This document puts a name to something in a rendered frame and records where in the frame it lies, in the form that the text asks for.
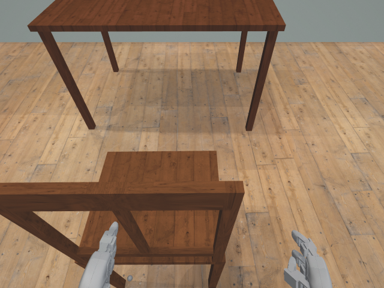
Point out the chair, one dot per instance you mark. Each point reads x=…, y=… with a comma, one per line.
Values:
x=170, y=207

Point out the table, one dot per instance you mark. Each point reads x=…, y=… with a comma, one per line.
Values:
x=158, y=15

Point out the robot left hand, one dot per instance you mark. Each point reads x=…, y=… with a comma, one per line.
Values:
x=101, y=263

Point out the robot right hand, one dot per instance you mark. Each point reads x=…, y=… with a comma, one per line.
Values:
x=313, y=269

